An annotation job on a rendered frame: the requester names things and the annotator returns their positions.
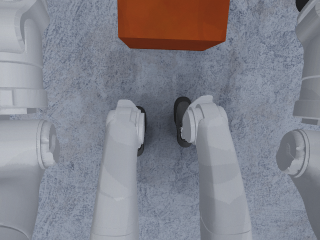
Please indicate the right robot foot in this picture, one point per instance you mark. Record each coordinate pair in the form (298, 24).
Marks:
(180, 106)

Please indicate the robot left forearm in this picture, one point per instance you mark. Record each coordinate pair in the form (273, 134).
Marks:
(22, 24)

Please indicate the robot right upper arm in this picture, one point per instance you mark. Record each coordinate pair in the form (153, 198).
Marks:
(299, 157)

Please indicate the robot left thigh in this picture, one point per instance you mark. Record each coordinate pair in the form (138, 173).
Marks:
(115, 214)

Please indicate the robot left upper arm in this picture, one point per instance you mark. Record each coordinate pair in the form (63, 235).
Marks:
(27, 148)

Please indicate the carton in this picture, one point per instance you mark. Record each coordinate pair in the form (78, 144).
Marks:
(186, 25)

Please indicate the robot right hand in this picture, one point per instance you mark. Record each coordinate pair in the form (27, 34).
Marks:
(300, 4)

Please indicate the robot right forearm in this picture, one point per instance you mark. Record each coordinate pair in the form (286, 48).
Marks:
(308, 33)

